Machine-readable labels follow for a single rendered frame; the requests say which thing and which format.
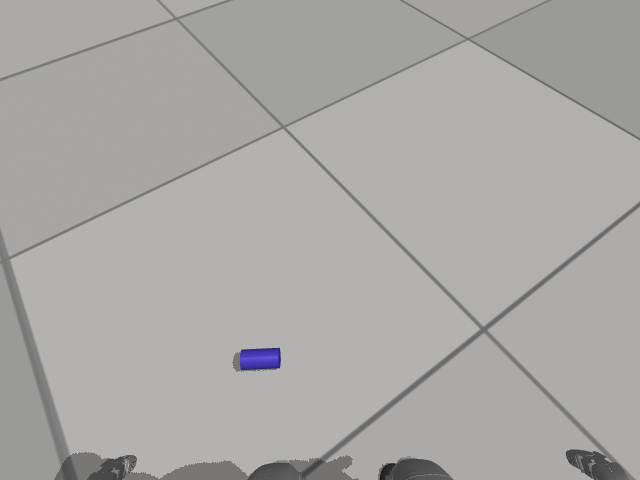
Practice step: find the can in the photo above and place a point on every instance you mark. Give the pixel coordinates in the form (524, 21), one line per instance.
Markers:
(267, 358)

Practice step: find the right robot hand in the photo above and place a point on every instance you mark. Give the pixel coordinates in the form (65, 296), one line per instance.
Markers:
(596, 465)

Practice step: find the right robot foot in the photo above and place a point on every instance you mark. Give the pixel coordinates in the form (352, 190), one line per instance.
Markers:
(385, 470)

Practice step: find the left robot hand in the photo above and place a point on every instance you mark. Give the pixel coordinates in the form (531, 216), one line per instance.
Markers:
(115, 469)

